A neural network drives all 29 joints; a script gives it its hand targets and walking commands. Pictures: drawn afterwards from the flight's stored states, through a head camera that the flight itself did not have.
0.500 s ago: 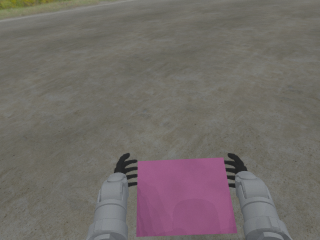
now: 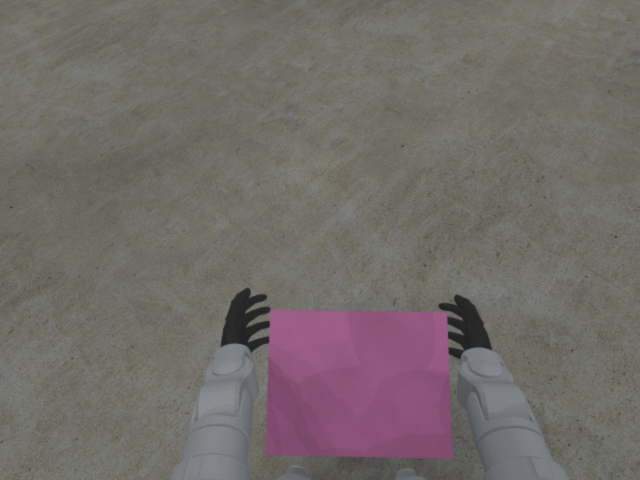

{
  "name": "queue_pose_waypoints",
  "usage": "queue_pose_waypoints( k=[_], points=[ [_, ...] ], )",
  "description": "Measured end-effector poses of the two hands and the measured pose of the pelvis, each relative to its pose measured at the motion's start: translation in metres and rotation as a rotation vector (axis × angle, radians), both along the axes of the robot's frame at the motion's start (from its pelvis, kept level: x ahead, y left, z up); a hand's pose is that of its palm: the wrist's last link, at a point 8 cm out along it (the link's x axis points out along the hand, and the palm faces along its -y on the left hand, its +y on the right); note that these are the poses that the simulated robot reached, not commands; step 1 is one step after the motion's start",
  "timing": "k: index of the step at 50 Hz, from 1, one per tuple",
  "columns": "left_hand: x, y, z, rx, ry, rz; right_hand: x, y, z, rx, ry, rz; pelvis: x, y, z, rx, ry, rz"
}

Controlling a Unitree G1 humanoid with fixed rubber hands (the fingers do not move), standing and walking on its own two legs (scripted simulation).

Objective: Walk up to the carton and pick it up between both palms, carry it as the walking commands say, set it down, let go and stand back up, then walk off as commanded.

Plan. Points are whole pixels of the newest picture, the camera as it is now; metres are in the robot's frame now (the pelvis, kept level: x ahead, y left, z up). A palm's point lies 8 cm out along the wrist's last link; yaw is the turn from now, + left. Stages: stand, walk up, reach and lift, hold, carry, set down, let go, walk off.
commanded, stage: set down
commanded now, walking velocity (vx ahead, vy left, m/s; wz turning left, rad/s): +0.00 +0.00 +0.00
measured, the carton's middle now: (353, 370) +0.30 -0.01 -0.15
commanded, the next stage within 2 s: none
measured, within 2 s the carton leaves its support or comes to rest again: neither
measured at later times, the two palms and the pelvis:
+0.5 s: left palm (252, 364) +0.32 +0.15 -0.16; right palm (446, 356) +0.32 -0.16 -0.17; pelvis -0.05 +0.00 -0.10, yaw +1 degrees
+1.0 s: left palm (267, 364) +0.34 +0.14 -0.24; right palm (440, 358) +0.34 -0.17 -0.25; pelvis -0.07 +0.01 -0.17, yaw +1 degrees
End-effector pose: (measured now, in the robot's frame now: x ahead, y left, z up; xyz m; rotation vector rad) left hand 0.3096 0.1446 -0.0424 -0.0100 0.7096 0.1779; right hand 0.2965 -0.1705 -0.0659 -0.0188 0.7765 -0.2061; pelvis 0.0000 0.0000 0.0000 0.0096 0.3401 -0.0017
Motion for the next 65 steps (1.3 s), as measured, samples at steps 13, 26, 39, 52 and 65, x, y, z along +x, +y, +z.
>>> queue_pose_waypoints(
  k=[13, 26, 39, 52, 65],
  points=[
    [-0.001, 0.004, -0.062, -0.002, 0.006, 0.049, 0.015, 0.004, -0.053, -0.003, 0.004, 0.017, -0.032, -0.007, -0.047, 0.009, 0.126, -0.005],
    [0.012, 0.006, -0.115, 0.026, -0.008, 0.107, 0.028, 0.011, -0.103, -0.019, -0.014, 0.009, -0.054, 0.002, -0.1, -0.002, 0.25, 0.018],
    [0.026, -0.005, -0.155, 0.033, 0.0, 0.073, 0.037, -0.001, -0.14, -0.039, -0.009, -0.004, -0.065, 0.011, -0.14, 0.01, 0.306, 0.003],
    [0.035, -0.001, -0.203, 0.035, 0.003, 0.088, 0.05, 0.004, -0.189, -0.037, -0.009, 0.009, -0.075, 0.011, -0.178, 0.002, 0.352, 0.021],
    [0.048, -0.007, -0.249, 0.041, 0.007, 0.082, 0.062, -0.002, -0.236, -0.033, -0.009, 0.003, -0.081, 0.007, -0.214, 0.013, 0.39, 0.017]
  ],
)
